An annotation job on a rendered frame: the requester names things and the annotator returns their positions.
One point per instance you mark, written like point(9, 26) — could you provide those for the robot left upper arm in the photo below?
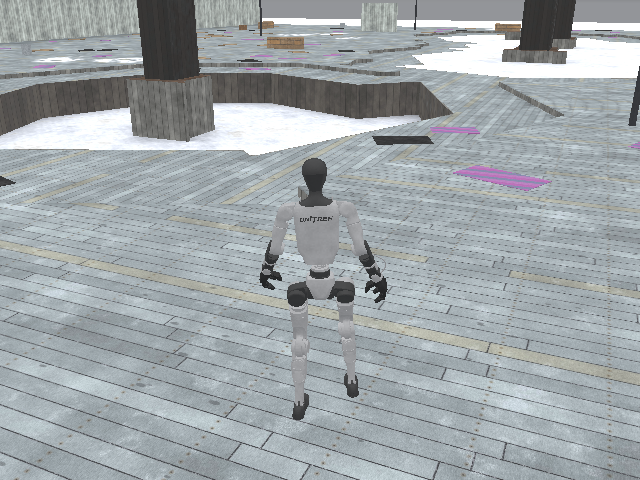
point(284, 214)

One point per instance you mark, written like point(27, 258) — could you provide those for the left robot forearm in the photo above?
point(269, 261)

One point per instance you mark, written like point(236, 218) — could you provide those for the right robot forearm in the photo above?
point(370, 264)

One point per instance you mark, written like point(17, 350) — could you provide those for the robot right shin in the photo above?
point(349, 354)

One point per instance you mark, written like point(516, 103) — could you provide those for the right robot hand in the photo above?
point(381, 287)

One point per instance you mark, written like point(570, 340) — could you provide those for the robot right upper arm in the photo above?
point(349, 211)

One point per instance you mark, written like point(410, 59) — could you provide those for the robot right thigh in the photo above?
point(344, 291)

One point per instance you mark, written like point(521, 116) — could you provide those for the left robot hand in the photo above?
point(274, 275)

